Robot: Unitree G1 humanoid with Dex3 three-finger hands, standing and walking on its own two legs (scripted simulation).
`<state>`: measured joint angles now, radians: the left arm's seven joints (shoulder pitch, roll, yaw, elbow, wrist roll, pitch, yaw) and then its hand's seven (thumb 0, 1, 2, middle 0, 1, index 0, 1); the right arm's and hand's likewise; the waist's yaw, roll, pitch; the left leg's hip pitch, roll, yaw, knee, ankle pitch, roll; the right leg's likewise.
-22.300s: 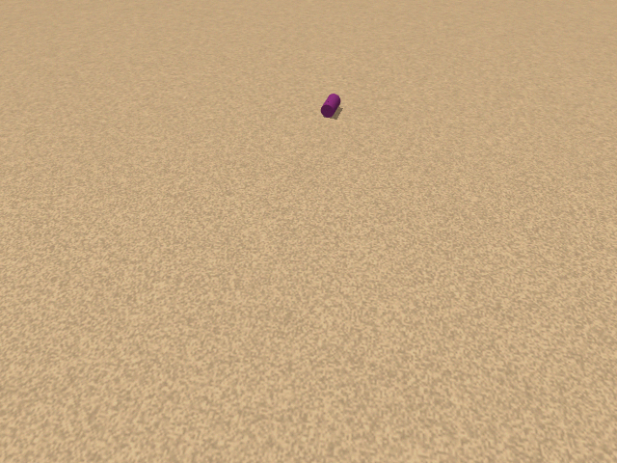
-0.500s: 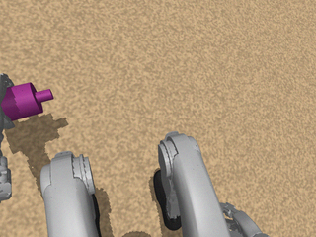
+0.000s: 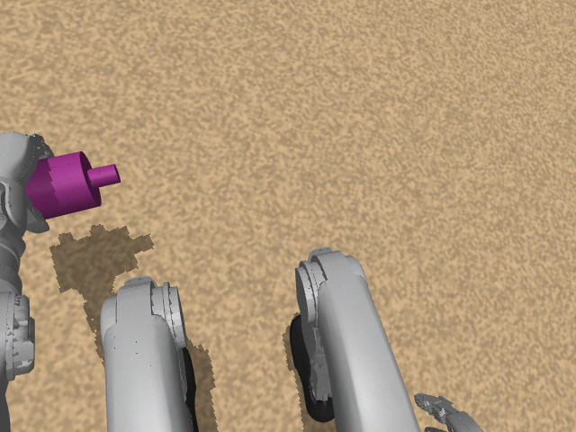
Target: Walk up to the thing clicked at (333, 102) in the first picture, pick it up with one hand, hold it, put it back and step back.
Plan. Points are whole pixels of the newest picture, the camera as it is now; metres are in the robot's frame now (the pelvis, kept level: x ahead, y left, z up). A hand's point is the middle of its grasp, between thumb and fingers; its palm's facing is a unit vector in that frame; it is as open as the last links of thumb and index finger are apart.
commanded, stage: lift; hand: left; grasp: from above
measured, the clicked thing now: (53, 187) +0.47 +0.28 -0.16
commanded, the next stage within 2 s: hold in 1.48 s
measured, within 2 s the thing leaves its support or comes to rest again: neither
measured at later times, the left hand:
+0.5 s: hand out of the picture +0.40 +0.30 +0.02, palm faces -0.40 -0.12 -0.91, open 10.8 cm
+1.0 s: hand out of the picture +0.36 +0.27 +0.22, palm faces -0.43 -0.14 -0.89, open 10.8 cm
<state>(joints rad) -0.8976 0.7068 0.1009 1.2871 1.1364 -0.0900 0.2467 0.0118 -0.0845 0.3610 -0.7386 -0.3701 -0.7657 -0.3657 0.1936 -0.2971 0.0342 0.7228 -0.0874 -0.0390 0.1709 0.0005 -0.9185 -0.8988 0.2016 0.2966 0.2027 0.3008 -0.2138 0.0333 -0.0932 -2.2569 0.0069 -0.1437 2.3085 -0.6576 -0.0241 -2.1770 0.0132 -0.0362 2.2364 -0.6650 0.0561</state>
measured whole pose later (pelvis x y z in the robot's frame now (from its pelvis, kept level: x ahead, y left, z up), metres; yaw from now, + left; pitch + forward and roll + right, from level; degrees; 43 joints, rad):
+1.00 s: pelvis +0.03 +0.00 +0.29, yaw +5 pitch +18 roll -2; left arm -0.39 0.42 -0.14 0.82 0.96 0.10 0.11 0.01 -0.07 0.36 -0.71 -0.39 -0.74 -0.39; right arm 0.22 -0.25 -0.02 0.72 0.04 0.00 -0.04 0.00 -0.90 -0.89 0.20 0.30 0.21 0.30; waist -0.08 0.05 -0.15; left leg -1.11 0.05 -0.03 1.29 -0.51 -0.01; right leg -1.07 0.00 0.00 1.26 -0.50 0.03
